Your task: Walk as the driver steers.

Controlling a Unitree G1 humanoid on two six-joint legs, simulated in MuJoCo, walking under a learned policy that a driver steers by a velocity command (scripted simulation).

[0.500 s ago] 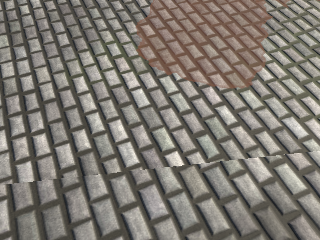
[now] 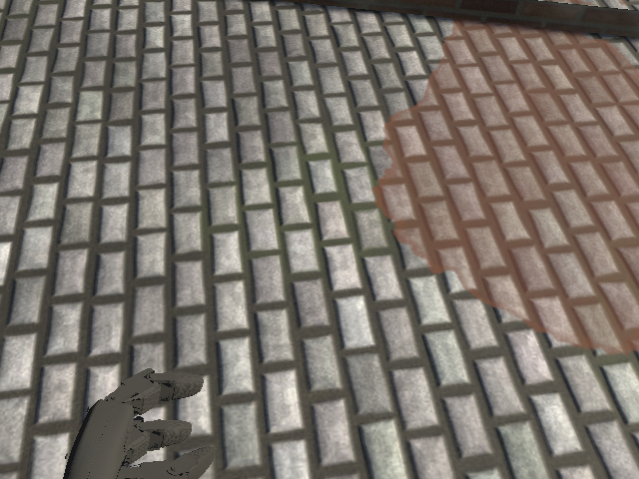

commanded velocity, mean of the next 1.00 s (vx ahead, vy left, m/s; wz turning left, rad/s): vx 0.13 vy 0.00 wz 0.00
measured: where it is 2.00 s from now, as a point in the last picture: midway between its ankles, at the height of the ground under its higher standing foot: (397, 367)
